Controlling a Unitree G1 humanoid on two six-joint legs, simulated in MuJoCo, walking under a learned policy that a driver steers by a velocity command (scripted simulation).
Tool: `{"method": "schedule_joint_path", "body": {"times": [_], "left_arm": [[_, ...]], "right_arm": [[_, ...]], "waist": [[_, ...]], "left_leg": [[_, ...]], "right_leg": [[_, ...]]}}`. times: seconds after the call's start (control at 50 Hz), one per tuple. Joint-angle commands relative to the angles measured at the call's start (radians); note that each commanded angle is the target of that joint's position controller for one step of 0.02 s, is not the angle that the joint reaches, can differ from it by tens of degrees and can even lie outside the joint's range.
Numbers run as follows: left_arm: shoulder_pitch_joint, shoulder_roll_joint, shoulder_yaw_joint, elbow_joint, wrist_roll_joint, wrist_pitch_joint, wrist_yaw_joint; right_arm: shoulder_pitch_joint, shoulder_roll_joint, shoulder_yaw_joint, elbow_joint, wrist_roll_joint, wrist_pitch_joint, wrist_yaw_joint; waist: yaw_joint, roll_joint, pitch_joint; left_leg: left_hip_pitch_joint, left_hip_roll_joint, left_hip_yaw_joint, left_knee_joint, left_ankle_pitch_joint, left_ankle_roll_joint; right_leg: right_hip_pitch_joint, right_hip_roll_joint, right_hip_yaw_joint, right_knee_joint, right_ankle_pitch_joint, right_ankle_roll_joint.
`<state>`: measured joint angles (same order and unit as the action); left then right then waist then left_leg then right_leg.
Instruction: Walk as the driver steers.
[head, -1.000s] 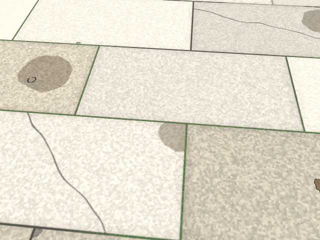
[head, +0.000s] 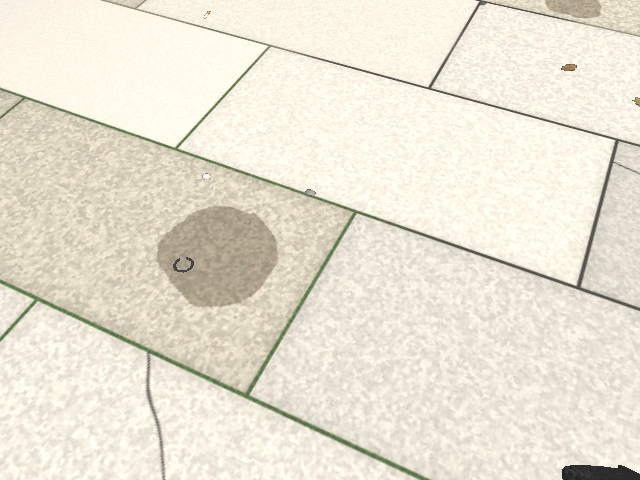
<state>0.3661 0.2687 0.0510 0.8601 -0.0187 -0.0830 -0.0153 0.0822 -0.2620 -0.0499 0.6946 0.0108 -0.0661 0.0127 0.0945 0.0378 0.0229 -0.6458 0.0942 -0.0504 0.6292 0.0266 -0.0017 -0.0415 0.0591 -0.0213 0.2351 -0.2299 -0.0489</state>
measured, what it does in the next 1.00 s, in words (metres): walks ahead, turning right: left foot, then right foot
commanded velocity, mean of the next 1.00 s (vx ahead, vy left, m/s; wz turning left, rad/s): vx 0.45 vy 0.00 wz -0.39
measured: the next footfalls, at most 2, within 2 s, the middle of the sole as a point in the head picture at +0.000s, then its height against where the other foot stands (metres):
left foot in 0.14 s outside the picture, level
right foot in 0.68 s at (429, 464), level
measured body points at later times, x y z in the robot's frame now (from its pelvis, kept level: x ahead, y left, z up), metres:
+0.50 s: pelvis +0.28 +0.05 +0.00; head +0.30 +0.05 +0.45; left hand +0.48 +0.28 -0.11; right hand +0.27 -0.23 -0.13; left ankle +0.21 +0.15 -0.75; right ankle +0.42 -0.14 -0.68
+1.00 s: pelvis +0.53 -0.05 +0.00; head +0.57 -0.08 +0.44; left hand +0.74 +0.18 -0.11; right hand +0.60 -0.37 -0.10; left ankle +0.74 +0.04 -0.70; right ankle +0.48 -0.11 -0.75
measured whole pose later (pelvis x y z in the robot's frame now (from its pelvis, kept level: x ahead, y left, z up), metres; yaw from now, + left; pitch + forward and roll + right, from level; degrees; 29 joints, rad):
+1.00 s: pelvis +0.53 -0.05 +0.00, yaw -28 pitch +3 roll +0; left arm 0.27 0.30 0.08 0.71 -0.02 0.00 0.02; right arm 0.03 -0.30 -0.05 0.71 -0.01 -0.07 -0.01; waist 0.05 0.02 0.06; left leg -0.64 0.04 -0.11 0.70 -0.09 -0.08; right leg -0.23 0.11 0.13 0.42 -0.22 -0.07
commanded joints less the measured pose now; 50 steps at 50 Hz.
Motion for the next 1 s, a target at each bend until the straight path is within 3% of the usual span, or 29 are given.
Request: {"method": "schedule_joint_path", "body": {"times": [0.02,0.08,0.1,0.12,0.14,0.16,0.18,0.2,0.22,0.24,0.26,0.3,0.36,0.44,0.52,0.56,0.6,0.64,0.66,0.68,0.7,0.72,0.74,0.76,0.78,0.82,0.88,0.94,1.0], "left_arm": [[0.024,0.174,0.039,-0.033,-0.007,0.000,0.006],[0.026,0.197,0.047,-0.017,-0.009,0.018,0.014],[0.008,0.207,0.049,-0.019,-0.010,0.022,0.017],[0.004,0.194,0.043,-0.020,-0.011,0.026,0.019],[-0.011,0.153,0.024,-0.041,0.003,0.023,0.020],[0.094,0.043,-0.013,-0.068,0.011,0.005,0.015],[0.077,0.096,-0.002,-0.050,-0.005,-0.012,0.011],[-0.009,0.170,0.022,-0.074,-0.030,-0.017,0.008],[-0.065,0.166,0.023,-0.087,-0.028,-0.015,0.009],[-0.090,0.154,0.025,-0.091,-0.016,-0.007,0.011],[-0.071,0.142,0.031,-0.083,-0.010,0.008,0.014],[-0.033,0.096,0.026,-0.069,-0.013,0.034,0.016],[-0.079,0.083,0.029,-0.091,-0.009,0.047,0.019],[-0.185,0.060,0.020,-0.124,-0.004,0.036,-0.002],[-0.325,0.040,0.006,-0.189,-0.002,0.035,-0.028],[-0.366,0.045,0.006,-0.222,-0.002,0.035,-0.041],[-0.360,0.063,0.014,-0.244,-0.003,0.037,-0.052],[-0.251,0.109,0.040,-0.235,-0.005,0.043,-0.053],[-0.107,0.155,0.067,-0.203,-0.007,0.044,-0.045],[0.059,0.235,0.103,-0.165,-0.006,0.053,-0.024],[0.040,0.340,0.118,-0.166,-0.014,0.050,-0.013],[0.078,0.273,0.095,-0.194,-0.004,0.037,-0.015],[0.045,0.218,0.080,-0.187,0.004,0.026,-0.016],[-0.029,0.193,0.071,-0.199,0.002,0.021,-0.015],[-0.109,0.165,0.063,-0.217,0.005,0.020,-0.013],[-0.168,0.144,0.055,-0.248,0.020,0.024,-0.003],[-0.166,0.189,0.068,-0.241,0.016,0.031,0.016],[-0.148,0.197,0.073,-0.231,-0.002,0.062,0.039],[-0.114,0.191,0.072,-0.220,-0.005,0.086,0.049]], "right_arm": [[-0.129,-0.055,-0.008,-0.100,0.008,-0.021,0.015],[-0.124,-0.082,-0.016,-0.110,0.008,-0.029,0.028],[-0.064,-0.102,-0.026,-0.096,0.005,-0.031,0.027],[0.061,-0.139,-0.047,-0.058,-0.002,-0.032,0.020],[0.244,-0.200,-0.069,-0.022,-0.015,-0.032,0.009],[0.344,-0.301,-0.093,-0.003,-0.028,-0.024,0.002],[0.370,-0.218,-0.073,0.003,-0.016,-0.017,0.002],[0.307,-0.172,-0.054,0.004,-0.011,-0.016,-0.001],[0.237,-0.141,-0.043,0.000,-0.010,-0.017,-0.002],[0.177,-0.109,-0.033,0.002,-0.013,-0.020,0.002],[0.138,-0.087,-0.027,0.004,-0.019,-0.030,0.005],[0.107,-0.086,-0.031,0.020,-0.023,-0.048,0.008],[0.118,-0.109,-0.041,0.053,-0.032,-0.059,-0.002],[0.137,-0.135,-0.045,0.080,-0.027,-0.053,-0.016],[0.217,-0.169,-0.055,0.119,-0.012,-0.031,-0.024],[0.242,-0.181,-0.060,0.134,-0.003,-0.012,-0.026],[0.230,-0.201,-0.065,0.134,0.003,0.005,-0.032],[0.213,-0.230,-0.073,0.126,0.006,0.022,-0.042],[0.194,-0.234,-0.071,0.121,0.010,0.028,-0.047],[0.199,-0.211,-0.060,0.105,-0.001,0.021,-0.051],[0.292,-0.054,-0.012,0.051,-0.037,-0.009,-0.032],[0.208,-0.119,-0.016,0.040,-0.004,-0.054,-0.013],[0.107,-0.161,-0.029,0.007,0.033,-0.076,-0.003],[0.085,-0.153,-0.024,0.000,0.025,-0.086,-0.007],[0.085,-0.158,-0.030,0.012,-0.003,-0.084,-0.016],[0.123,-0.169,-0.042,0.013,-0.021,-0.054,-0.021],[0.116,-0.112,-0.026,0.002,-0.029,-0.021,-0.030],[0.039,-0.090,-0.012,-0.013,-0.026,-0.014,-0.026],[-0.036,-0.107,-0.014,-0.036,-0.014,-0.009,-0.013]], "waist": [[0.002,-0.106,0.029],[-0.029,-0.125,0.020],[-0.071,-0.133,-0.014],[-0.135,-0.118,-0.092],[-0.216,-0.075,-0.231],[-0.197,0.165,-0.384],[-0.222,0.190,-0.432],[-0.217,0.120,-0.258],[-0.187,0.074,-0.167],[-0.156,0.051,-0.093],[-0.119,0.072,-0.057],[-0.085,0.071,-0.035],[-0.079,0.029,-0.004],[-0.111,0.012,0.022],[-0.169,-0.015,0.068],[-0.177,-0.011,0.076],[-0.150,0.015,0.050],[-0.076,0.057,-0.037],[0.008,0.047,-0.112],[0.081,-0.030,-0.205],[-0.041,-0.295,-0.272],[0.025,-0.190,-0.414],[0.041,-0.145,-0.281],[-0.006,-0.076,-0.173],[-0.054,-0.037,-0.106],[-0.113,-0.046,-0.084],[-0.128,-0.061,-0.080],[-0.097,-0.119,-0.122],[-0.064,-0.142,-0.135]], "left_leg": [[0.038,-0.035,0.033,-0.077,0.022,0.011],[0.083,-0.054,0.042,-0.132,-0.086,0.049],[0.180,-0.078,0.064,-0.158,-0.104,0.068],[0.380,-0.098,0.079,-0.187,-0.084,0.096],[0.684,0.018,-0.033,-0.137,-0.048,0.152],[1.079,0.286,-0.451,-0.165,-0.163,0.297],[1.070,0.328,-0.643,-0.279,-0.301,0.324],[0.934,0.291,-0.494,-0.308,-0.344,0.271],[0.791,0.247,-0.367,-0.339,-0.321,0.237],[0.666,0.208,-0.281,-0.385,-0.279,0.220],[0.575,0.176,-0.206,-0.426,-0.228,0.202],[0.481,0.158,-0.109,-0.482,-0.138,0.202],[0.480,0.153,0.008,-0.506,-0.004,0.202],[0.514,0.121,0.144,-0.514,0.058,0.169],[0.641,0.164,0.191,-0.494,0.091,0.162],[0.727,0.189,0.207,-0.449,0.164,0.153],[0.772,0.197,0.235,-0.361,0.405,0.133],[0.780,0.187,0.260,-0.165,0.731,0.109],[0.711,0.157,0.282,0.028,0.739,0.082],[0.482,0.115,0.282,0.315,0.478,0.038],[0.006,-0.100,0.213,0.672,-0.521,-0.029],[-0.116,-0.134,-0.030,0.796,-0.628,-0.017],[-0.195,-0.079,-0.052,0.776,-0.535,0.006],[-0.165,-0.040,-0.043,0.688,-0.454,0.015],[-0.099,-0.012,-0.033,0.608,-0.421,0.002],[0.031,0.003,-0.028,0.540,-0.402,-0.024],[0.089,-0.036,0.013,0.348,-0.321,-0.070],[0.186,-0.098,0.028,0.125,-0.102,-0.083],[0.218,-0.132,0.003,-0.010,-0.028,-0.080]], "right_leg": [[-0.005,-0.275,0.141,-0.052,0.273,-0.143],[0.076,-0.312,0.153,0.020,0.385,-0.120],[0.079,-0.301,0.135,0.089,0.525,-0.106],[0.036,-0.257,0.107,0.233,0.640,-0.083],[-0.136,-0.209,0.077,0.477,0.508,-0.047],[-0.551,-0.052,0.012,0.869,-0.002,0.028],[-0.677,-0.041,0.141,1.012,-0.349,0.027],[-0.750,-0.092,0.150,1.062,-0.288,0.020],[-0.735,-0.139,0.123,1.028,-0.198,0.020],[-0.706,-0.165,0.113,0.975,-0.135,0.027],[-0.648,-0.191,0.123,0.938,-0.084,0.032],[-0.585,-0.199,0.122,0.920,-0.028,0.047],[-0.646,-0.197,0.147,0.841,0.094,0.064],[-0.632,-0.178,0.098,0.598,0.303,0.055],[-0.672,-0.166,0.036,0.451,0.305,0.027],[-0.700,-0.154,0.007,0.414,0.232,0.007],[-0.640,-0.113,-0.042,0.394,0.134,-0.025],[-0.464,-0.035,-0.100,0.402,0.032,-0.069],[-0.256,0.005,-0.103,0.340,0.075,-0.103],[0.058,-0.064,0.051,0.301,0.111,-0.157],[0.400,-0.326,0.608,0.236,0.011,-0.340],[0.483,-0.401,0.862,0.097,-0.072,-0.395],[0.404,-0.369,0.710,0.074,-0.008,-0.338],[0.242,-0.325,0.572,0.082,0.166,-0.299],[0.090,-0.289,0.465,0.087,0.373,-0.270],[-0.084,-0.249,0.361,0.073,0.615,-0.258],[-0.211,-0.195,0.255,0.076,0.771,-0.238],[-0.254,-0.124,0.201,0.121,0.690,-0.168],[-0.218,-0.133,0.273,0.166,0.521,-0.131]]}}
